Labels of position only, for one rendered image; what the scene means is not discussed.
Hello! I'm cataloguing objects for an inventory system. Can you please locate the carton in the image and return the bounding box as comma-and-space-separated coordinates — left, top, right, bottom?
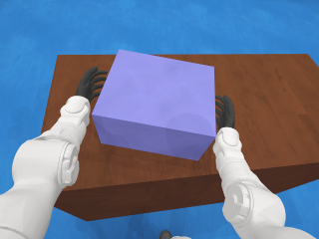
92, 49, 216, 161

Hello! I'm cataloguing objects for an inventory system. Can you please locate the robot left upper arm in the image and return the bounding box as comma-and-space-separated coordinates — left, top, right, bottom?
0, 139, 80, 239

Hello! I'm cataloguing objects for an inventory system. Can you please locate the robot left hand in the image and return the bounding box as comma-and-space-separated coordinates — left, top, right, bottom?
75, 66, 108, 103

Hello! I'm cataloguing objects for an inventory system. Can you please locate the robot right hand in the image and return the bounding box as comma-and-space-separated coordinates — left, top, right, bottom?
214, 95, 235, 130

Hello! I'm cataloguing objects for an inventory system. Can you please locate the pedestal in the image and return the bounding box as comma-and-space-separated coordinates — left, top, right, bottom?
40, 54, 319, 221

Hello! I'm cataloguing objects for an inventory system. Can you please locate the robot left forearm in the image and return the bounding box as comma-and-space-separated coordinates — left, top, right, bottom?
12, 96, 91, 182

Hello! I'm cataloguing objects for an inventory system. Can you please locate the robot right forearm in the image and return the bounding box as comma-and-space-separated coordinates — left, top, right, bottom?
212, 127, 286, 223

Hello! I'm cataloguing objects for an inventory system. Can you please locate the robot right upper arm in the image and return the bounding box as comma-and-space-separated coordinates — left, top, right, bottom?
222, 183, 316, 239

